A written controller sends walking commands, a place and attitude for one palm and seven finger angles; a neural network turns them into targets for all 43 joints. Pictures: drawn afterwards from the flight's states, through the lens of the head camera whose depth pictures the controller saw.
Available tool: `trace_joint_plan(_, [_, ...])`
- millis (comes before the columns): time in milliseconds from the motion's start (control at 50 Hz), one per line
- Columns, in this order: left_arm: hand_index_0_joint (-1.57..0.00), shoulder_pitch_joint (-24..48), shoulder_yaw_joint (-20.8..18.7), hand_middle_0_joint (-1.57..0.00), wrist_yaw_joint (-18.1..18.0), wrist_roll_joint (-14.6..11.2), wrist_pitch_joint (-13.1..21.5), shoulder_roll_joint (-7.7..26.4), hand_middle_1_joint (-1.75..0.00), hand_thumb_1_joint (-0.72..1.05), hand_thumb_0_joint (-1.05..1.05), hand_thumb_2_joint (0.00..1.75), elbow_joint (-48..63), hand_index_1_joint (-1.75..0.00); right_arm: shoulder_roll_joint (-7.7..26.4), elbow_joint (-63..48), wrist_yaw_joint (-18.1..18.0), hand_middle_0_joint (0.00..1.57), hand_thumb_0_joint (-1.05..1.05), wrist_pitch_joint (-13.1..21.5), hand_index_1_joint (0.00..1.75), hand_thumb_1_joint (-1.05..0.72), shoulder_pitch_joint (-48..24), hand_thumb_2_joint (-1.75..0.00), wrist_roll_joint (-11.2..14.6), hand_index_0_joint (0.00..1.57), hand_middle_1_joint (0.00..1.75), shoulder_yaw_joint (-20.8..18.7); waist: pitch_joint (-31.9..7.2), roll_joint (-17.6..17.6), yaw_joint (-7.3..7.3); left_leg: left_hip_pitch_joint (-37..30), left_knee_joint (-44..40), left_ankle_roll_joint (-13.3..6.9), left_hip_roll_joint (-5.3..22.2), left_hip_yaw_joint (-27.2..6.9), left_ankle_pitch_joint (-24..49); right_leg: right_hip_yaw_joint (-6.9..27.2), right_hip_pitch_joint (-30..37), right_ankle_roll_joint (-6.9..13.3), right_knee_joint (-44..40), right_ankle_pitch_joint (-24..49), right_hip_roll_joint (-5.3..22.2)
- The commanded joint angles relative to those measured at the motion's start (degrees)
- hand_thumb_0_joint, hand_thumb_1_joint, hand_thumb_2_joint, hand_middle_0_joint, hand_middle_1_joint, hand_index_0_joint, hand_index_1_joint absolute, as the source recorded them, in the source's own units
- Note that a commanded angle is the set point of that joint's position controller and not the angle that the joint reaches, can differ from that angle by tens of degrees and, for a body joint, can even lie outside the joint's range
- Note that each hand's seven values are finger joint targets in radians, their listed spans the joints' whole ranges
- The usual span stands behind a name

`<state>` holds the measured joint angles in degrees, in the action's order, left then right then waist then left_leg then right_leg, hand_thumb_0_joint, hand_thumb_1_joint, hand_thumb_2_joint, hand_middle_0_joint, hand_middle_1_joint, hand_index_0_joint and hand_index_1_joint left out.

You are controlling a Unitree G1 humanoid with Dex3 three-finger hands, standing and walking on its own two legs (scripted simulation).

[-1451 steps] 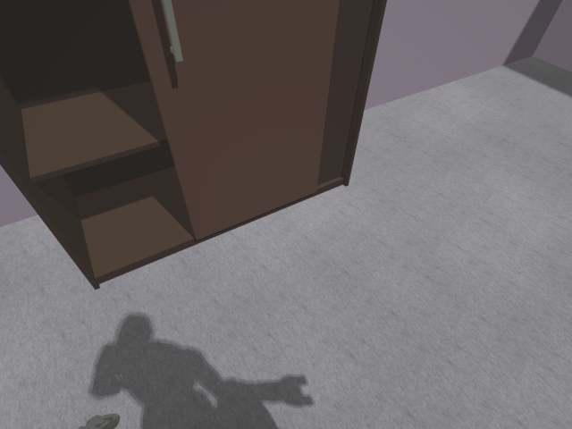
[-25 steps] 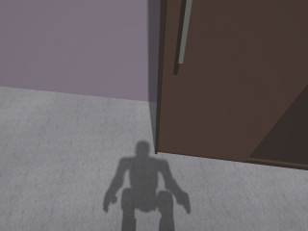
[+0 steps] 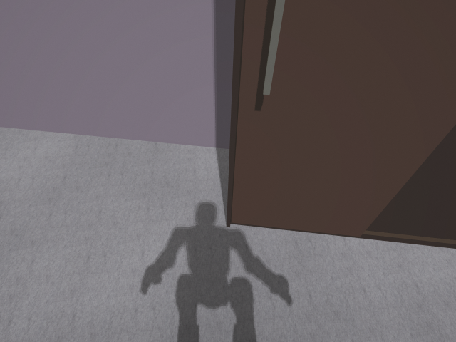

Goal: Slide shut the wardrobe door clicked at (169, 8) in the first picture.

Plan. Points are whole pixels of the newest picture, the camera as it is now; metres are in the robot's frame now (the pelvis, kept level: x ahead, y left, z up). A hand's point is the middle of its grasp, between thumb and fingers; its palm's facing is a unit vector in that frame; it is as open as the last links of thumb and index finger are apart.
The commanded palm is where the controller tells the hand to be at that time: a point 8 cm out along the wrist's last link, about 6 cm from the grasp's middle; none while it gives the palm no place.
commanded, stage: look to check the result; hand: right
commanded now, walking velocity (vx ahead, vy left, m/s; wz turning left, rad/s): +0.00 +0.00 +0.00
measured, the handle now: (275, 26) +0.71 -0.05 +0.22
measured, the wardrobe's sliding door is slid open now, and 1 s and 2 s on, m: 0.00 0.00 0.00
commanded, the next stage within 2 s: stand and wait in 0.20 s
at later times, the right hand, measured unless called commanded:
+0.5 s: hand out of the picture +0.11 -0.22 -0.16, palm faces -0.04 +0.94 -0.32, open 7.4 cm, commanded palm none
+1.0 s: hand out of the picture +0.10 -0.20 -0.16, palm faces -0.05 +0.94 -0.33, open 7.4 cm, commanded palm none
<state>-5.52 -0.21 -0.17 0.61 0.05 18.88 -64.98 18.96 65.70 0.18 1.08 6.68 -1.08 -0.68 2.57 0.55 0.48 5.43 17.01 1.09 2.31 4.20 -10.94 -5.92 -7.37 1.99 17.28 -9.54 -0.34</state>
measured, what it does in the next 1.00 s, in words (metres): stands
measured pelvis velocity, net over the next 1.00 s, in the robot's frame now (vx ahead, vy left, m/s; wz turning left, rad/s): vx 0.02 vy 0.04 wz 0.02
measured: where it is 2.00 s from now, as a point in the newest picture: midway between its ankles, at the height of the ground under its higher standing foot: outside the picture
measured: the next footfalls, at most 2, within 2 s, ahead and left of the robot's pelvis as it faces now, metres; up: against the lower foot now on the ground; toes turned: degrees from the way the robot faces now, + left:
none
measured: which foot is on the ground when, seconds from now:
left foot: down 0.00-1.00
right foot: down 0.00-1.00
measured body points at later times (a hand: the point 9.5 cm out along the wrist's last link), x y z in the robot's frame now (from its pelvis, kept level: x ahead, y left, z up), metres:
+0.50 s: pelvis +0.02 +0.02 +0.00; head +0.04 +0.03 +0.45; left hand +0.10 +0.31 -0.14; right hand +0.11 -0.27 -0.13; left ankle -0.02 +0.13 -0.75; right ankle +0.00 -0.09 -0.75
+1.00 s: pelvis +0.02 +0.04 +0.00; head +0.03 +0.04 +0.45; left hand +0.08 +0.33 -0.14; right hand +0.10 -0.25 -0.13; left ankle -0.02 +0.13 -0.75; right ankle +0.00 -0.09 -0.75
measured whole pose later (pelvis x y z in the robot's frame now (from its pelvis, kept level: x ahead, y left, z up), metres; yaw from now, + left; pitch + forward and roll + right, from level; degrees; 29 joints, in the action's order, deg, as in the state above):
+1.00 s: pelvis +0.02 +0.04 +0.00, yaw +1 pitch -1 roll +0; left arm -6.3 0.0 -0.6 0.6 -0.5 18.6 -65.1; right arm 17.9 65.1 -0.1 1.4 5.9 -0.9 -0.4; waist 2.4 0.8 1.0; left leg 2.5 14.9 -1.8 -0.9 4.1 -11.6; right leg -5.8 -4.5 -1.2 16.0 -10.4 2.7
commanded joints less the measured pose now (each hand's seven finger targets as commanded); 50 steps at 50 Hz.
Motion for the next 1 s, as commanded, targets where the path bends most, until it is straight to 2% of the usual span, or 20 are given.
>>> trace_joint_plan(0, [-0.2, 2.1, -1.8, -0.2, -0.4, 0.2, 1.5, 11.5, -0.3, 0.9, 0.0, 0.9, 3.3, -0.3, 10.7, -3.3, -0.8, 0.2, 0.0, 1.4, 0.3, -0.9, -2.3, -0.9, 0.4, 0.2, 0.3, -1.4, -5.8, -0.6, 0.12, -0.2, -2.4, -2.1, 6.8, -5.6, 10.1, 8.4, 4.4, -0.6, -2.3, 11.8, 9.3])
trace_joint_plan(60, [-0.2, 2.4, -1.8, -0.2, -0.4, 0.1, 1.5, 11.8, -0.3, 0.9, 0.0, 0.9, 3.5, -0.3, 10.9, -3.5, -0.9, 0.2, 0.0, 1.5, 0.3, -0.9, -2.3, -0.9, 0.4, 0.2, 0.3, -1.5, -6.3, -0.7, 0.09, -0.6, -2.5, -2.2, 6.7, -5.7, 11.6, 8.2, 4.9, -0.7, -2.0, 13.2, 9.4])
trace_joint_plan(140, [-0.2, 3.0, -1.7, -0.2, -0.4, 0.2, 1.5, 11.8, -0.3, 0.9, 0.0, 0.9, 3.4, -0.3, 11.1, -3.5, -0.9, 0.2, 0.0, 1.4, 0.3, -0.9, -3.0, -0.9, 0.4, 0.2, 0.3, -1.4, -4.9, -0.6, 0.03, -0.6, -2.8, -2.2, 6.8, -5.7, 11.2, 8.2, 4.3, -0.8, -2.7, 12.4, 9.3])
trace_joint_plan(300, [-0.2, 2.7, -1.6, -0.2, -0.6, 0.3, 1.5, 11.6, -0.3, 0.9, 0.0, 0.9, 3.7, -0.3, 10.9, -4.1, -1.1, 0.2, 0.0, 1.7, 0.3, -0.9, -2.8, -0.9, 0.4, 0.2, 0.3, -1.6, -6.7, -0.1, 0.11, -2.2, -2.3, -2.5, 7.0, -5.7, 16.4, 7.7, 5.8, -1.1, -1.7, 15.9, 9.4])
trace_joint_plan(540, [-0.2, 1.8, -1.7, -0.2, -0.9, 0.3, 1.3, 11.0, -0.3, 0.9, 0.0, 0.9, 3.5, -0.3, 10.8, -4.1, -1.3, 0.2, 0.0, 1.8, 0.3, -0.9, -2.5, -0.9, 0.5, 0.2, 0.3, -1.7, -6.5, -0.9, 0.17, -2.9, -2.4, -2.7, 6.8, -6.1, 19.6, 6.8, 6.2, -1.4, -1.4, 15.1, 9.5])
trace_joint_plan(640, [-0.2, 1.6, -1.7, -0.2, -0.9, 0.3, 1.1, 10.7, -0.3, 0.9, 0.0, 0.9, 3.3, -0.3, 10.7, -4.0, -1.3, 0.2, 0.0, 1.7, 0.3, -0.9, -2.4, -0.9, 0.6, 0.2, 0.3, -1.7, -5.6, -0.5, 0.14, -2.6, -2.8, -2.8, 6.8, -6.3, 19.7, 6.5, 6.0, -1.5, -1.6, 14.0, 9.5])
trace_joint_plan(660, [-0.2, 1.4, -1.6, -0.2, -1.0, 0.2, 1.1, 10.5, -0.3, 0.9, 0.0, 0.9, 3.3, -0.3, 10.6, -4.0, -1.4, 0.2, 0.0, 1.7, 0.3, -0.9, -2.0, -0.9, 0.5, 0.2, 0.3, -1.8, -5.7, -1.6, 0.07, -2.7, -3.0, -2.7, 6.6, -6.2, 19.7, 6.4, 6.0, -1.4, -1.4, 13.6, 9.5])
trace_joint_plan(700, [-0.2, 1.4, -1.7, -0.2, -1.0, 0.3, 1.0, 10.6, -0.3, 0.9, 0.0, 0.9, 3.1, -0.3, 10.5, -3.9, -1.4, 0.2, 0.0, 1.7, 0.3, -0.9, -2.2, -0.9, 0.6, 0.2, 0.3, -1.7, -5.1, -0.7, 0.14, -2.4, -3.1, -2.7, 6.7, -6.5, 19.0, 6.3, 5.9, -1.5, -1.6, 12.7, 9.5])
trace_joint_plan(760, [-0.2, 0.9, -1.7, -0.2, -1.0, 0.2, 1.0, 10.5, -0.3, 0.9, 0.0, 0.9, 3.1, -0.3, 10.7, -3.9, -1.4, 0.2, 0.0, 1.7, 0.3, -0.9, -2.0, -0.9, 0.5, 0.2, 0.3, -1.8, -5.6, -2.0, 0.16, -2.7, -3.3, -2.6, 6.5, -6.5, 19.5, 6.1, 6.0, -1.5, -1.5, 12.2, 9.5])
trace_joint_plan(820, [-0.2, 1.1, -1.7, -0.2, -1.0, 0.3, 0.9, 10.6, -0.3, 0.9, 0.0, 0.9, 3.0, -0.3, 10.8, -3.8, -1.4, 0.2, 0.0, 1.7, 0.3, -0.9, -2.3, -0.9, 0.6, 0.2, 0.3, -1.7, -5.3, -0.8, 0.26, -2.6, -3.2, -2.7, 6.7, -6.8, 20.0, 6.0, 6.0, -1.6, -1.6, 12.1, 9.5])
trace_joint_plan(860, [-0.2, 0.7, -1.7, -0.2, -1.0, 0.2, 0.9, 10.5, -0.3, 0.9, 0.0, 0.9, 3.1, -0.3, 10.9, -3.8, -1.4, 0.2, 0.0, 1.8, 0.3, -0.9, -2.1, -0.9, 0.5, 0.2, 0.3, -1.9, -5.6, -1.6, 0.13, -3.0, -3.3, -2.5, 6.6, -6.7, 20.3, 6.0, 6.0, -1.6, -1.4, 12.2, 9.5])
trace_joint_plan(980, [-0.2, 1.0, -1.8, -0.2, -1.0, 0.3, 0.8, 10.6, -0.3, 0.9, 0.0, 0.9, 3.0, -0.3, 10.9, -3.7, -1.3, 0.2, 0.0, 1.6, 0.3, -0.9, -2.6, -0.9, 0.6, 0.2, 0.3, -1.7, -4.4, -0.7, 0.29, -1.9, -3.9, -2.7, 6.5, -7.2, 17.3, 6.1, 5.7, -1.7, -2.0, 10.4, 9.6])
